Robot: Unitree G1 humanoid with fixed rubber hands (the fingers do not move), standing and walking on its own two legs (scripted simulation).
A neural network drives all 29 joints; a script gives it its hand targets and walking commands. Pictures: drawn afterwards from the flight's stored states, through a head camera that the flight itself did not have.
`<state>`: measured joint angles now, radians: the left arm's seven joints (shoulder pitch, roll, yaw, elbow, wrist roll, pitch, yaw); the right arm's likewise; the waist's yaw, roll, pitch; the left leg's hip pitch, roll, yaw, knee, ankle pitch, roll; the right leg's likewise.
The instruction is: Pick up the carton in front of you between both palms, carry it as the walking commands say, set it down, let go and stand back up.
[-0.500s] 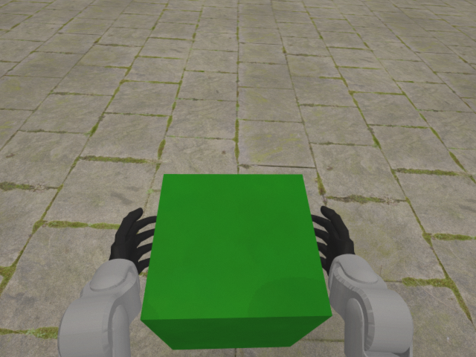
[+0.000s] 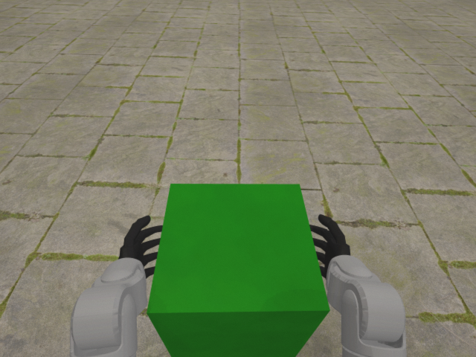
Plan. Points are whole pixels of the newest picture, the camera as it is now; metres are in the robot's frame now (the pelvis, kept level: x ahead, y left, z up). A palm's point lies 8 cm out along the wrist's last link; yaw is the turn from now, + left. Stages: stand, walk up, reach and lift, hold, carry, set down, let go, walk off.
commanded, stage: carry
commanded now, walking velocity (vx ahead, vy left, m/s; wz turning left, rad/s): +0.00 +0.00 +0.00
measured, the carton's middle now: (234, 276) +0.27 +0.00 +0.02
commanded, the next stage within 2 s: hold in 1.44 s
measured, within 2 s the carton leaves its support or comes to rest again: neither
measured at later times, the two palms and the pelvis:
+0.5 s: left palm (136, 279) +0.23 +0.14 +0.10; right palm (347, 277) +0.23 -0.16 +0.10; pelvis -0.01 -0.01 +0.00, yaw +0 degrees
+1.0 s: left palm (138, 301) +0.22 +0.14 +0.05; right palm (337, 298) +0.21 -0.15 +0.05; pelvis -0.05 +0.00 +0.00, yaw +0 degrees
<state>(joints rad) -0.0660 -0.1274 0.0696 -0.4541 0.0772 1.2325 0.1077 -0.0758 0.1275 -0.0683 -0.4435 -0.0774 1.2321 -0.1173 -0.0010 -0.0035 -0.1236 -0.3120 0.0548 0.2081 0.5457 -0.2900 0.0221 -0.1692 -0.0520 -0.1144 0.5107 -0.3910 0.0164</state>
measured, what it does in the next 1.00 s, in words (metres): shifts its weight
